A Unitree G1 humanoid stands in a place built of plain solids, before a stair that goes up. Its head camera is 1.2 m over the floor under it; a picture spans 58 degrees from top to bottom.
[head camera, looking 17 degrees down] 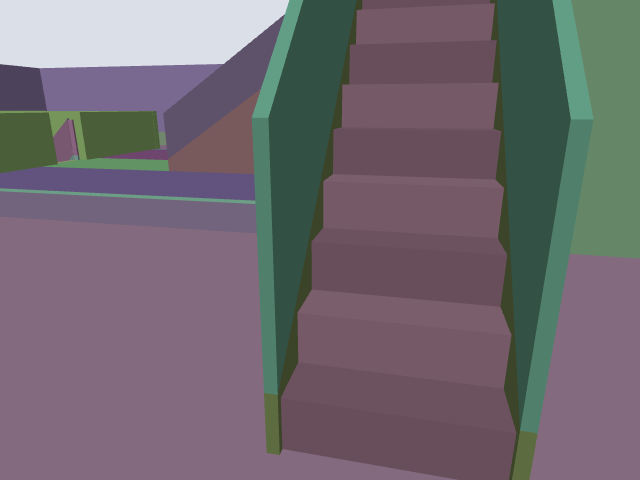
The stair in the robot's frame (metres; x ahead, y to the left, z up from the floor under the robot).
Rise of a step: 0.22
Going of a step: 0.23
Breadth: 0.78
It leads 13 degrees to the right of straight ahead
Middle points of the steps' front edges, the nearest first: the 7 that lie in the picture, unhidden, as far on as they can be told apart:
1.21 -0.24 0.22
1.43 -0.29 0.44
1.66 -0.34 0.66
1.88 -0.39 0.88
2.11 -0.44 1.10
2.33 -0.49 1.32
2.56 -0.55 1.54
